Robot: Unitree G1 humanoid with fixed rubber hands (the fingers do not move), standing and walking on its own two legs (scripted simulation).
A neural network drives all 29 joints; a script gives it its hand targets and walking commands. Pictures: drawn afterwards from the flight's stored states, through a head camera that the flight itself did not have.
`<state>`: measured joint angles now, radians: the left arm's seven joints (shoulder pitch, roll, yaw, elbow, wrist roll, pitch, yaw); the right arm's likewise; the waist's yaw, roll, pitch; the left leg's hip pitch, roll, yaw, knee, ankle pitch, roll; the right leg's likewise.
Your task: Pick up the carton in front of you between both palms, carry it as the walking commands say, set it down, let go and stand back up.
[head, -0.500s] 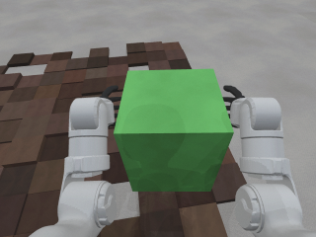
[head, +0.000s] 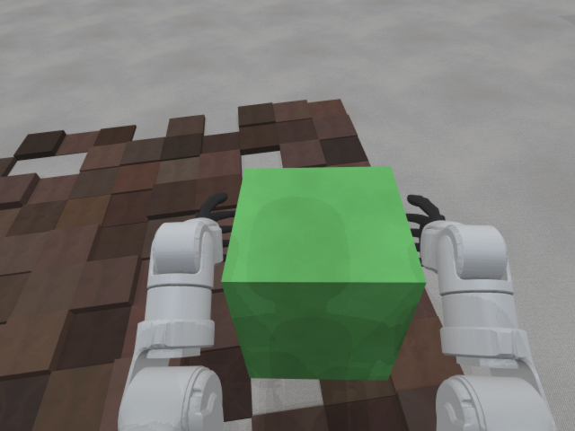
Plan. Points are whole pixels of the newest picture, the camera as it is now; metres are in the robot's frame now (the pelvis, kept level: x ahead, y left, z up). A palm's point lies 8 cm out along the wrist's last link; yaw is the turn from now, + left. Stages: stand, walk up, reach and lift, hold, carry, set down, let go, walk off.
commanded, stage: carry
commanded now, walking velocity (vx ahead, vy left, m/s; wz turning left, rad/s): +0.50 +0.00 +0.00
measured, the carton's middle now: (317, 276) +0.35 +0.00 +0.03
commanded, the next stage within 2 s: none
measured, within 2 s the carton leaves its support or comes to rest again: neither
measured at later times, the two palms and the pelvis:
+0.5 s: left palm (224, 122) +0.69 +0.17 +0.09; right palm (373, 116) +0.68 -0.12 +0.10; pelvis +0.33 +0.03 -0.02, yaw -1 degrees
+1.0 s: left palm (254, 68) +1.01 +0.15 +0.06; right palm (364, 60) +1.03 -0.15 +0.06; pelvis +0.66 -0.01 -0.03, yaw +0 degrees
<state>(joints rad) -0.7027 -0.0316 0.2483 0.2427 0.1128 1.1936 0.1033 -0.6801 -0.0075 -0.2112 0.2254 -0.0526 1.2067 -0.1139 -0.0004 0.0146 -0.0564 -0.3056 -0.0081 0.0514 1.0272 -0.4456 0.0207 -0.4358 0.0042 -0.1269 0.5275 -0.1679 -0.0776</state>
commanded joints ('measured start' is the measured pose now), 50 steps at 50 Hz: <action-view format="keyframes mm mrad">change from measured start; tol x32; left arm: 1 -707 -1126 -606 -157 -471 -25 -236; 50 -767 -1156 -716 -309 -532 -50 -213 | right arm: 1 -800 1201 637 -179 432 -43 217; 50 -749 1169 628 -243 424 -67 212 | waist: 1 52 -110 -443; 17 62 -143 -357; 21 -63 294 -515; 50 35 -46 -512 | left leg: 1 -434 51 -71 100 40 16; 16 -216 16 64 -629 670 41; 19 233 20 91 -674 690 49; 21 694 375 -441 -567 964 232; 26 405 292 -338 -688 575 189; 41 360 136 5 -454 1156 60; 43 119 83 61 -119 745 13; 44 -182 -19 -5 132 -68 -15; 50 -454 48 -91 455 55 36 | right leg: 1 657 -309 442 -137 303 -144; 18 551 -139 47 113 591 17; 22 -272 45 124 833 -380 65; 33 -410 -53 59 455 -16 63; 42 333 61 -80 -161 429 -22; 44 849 -361 382 52 1069 -131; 46 847 -378 591 -83 333 -273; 50 559 -286 441 -138 76 -171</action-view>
